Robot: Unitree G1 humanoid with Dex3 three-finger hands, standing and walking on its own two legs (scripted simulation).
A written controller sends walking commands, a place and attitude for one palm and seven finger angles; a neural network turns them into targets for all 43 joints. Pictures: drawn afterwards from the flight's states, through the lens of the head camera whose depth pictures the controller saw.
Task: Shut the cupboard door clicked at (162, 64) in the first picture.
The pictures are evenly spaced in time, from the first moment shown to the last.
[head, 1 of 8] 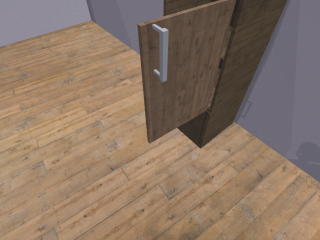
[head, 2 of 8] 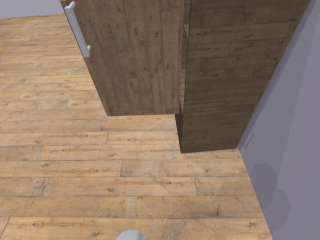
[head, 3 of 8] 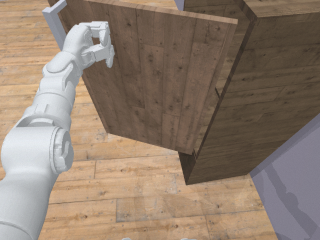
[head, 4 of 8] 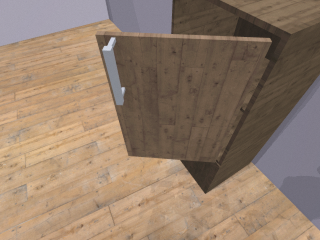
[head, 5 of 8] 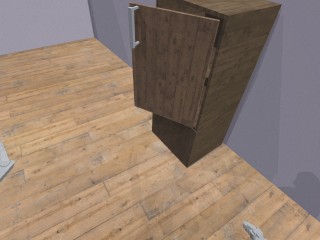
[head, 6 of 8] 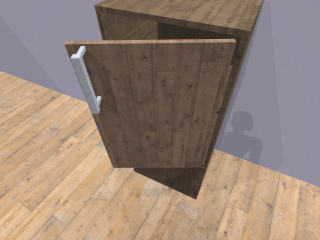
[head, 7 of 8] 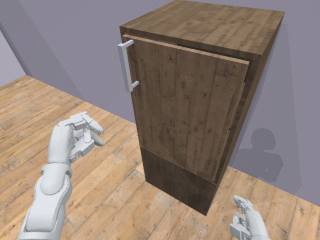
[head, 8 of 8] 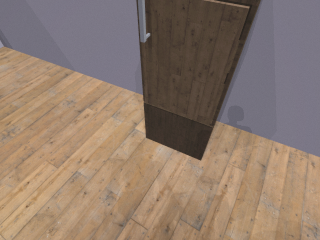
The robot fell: no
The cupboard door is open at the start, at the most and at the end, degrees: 86 86 0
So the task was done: yes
